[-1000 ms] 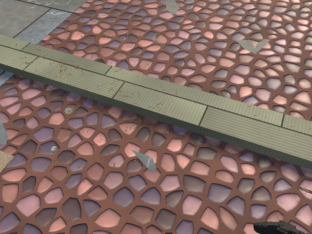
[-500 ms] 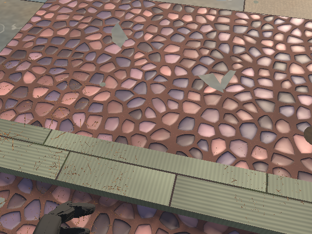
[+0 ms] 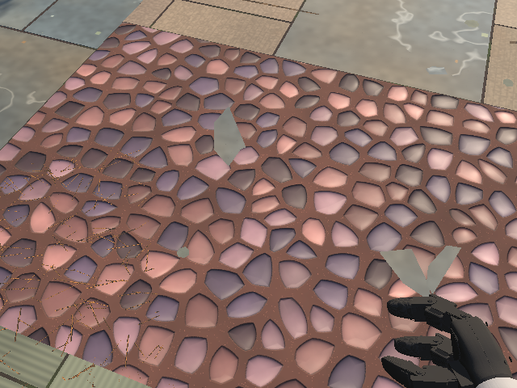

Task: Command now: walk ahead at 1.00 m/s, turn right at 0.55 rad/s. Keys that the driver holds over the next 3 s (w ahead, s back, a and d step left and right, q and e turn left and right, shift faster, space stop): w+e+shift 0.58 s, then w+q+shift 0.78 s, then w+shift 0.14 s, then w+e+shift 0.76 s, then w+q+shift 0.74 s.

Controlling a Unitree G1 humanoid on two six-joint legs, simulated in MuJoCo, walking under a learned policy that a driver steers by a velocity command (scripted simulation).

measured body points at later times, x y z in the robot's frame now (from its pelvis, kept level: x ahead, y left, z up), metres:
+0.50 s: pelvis +0.47 -0.07 +0.03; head +0.48 -0.08 +0.48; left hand +0.75 +0.10 -0.04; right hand +0.35 -0.30 -0.11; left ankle +0.25 +0.13 -0.62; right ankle +0.59 -0.13 -0.67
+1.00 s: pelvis +0.91 -0.25 +0.04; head +0.94 -0.26 +0.48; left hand +1.06 +0.00 -0.09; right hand +0.93 -0.54 -0.07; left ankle +1.04 -0.26 -0.67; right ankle +0.64 -0.18 -0.56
